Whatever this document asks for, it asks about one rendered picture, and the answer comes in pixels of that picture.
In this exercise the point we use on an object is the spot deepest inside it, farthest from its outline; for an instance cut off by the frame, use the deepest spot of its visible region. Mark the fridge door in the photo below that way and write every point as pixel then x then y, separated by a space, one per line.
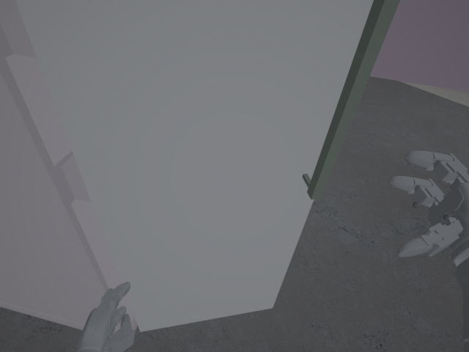
pixel 192 123

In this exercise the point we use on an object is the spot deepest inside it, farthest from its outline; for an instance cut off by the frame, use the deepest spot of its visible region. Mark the robot left hand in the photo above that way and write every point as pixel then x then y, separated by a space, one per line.
pixel 100 325

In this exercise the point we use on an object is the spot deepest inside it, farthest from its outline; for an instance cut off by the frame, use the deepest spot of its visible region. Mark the handle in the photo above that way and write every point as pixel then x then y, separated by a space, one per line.
pixel 377 24

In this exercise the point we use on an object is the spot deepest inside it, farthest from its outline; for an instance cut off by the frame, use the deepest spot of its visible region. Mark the robot right forearm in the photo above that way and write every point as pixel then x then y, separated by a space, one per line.
pixel 460 258

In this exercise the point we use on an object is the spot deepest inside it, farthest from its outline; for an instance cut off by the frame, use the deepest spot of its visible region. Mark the robot right hand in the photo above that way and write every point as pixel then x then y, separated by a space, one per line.
pixel 455 230

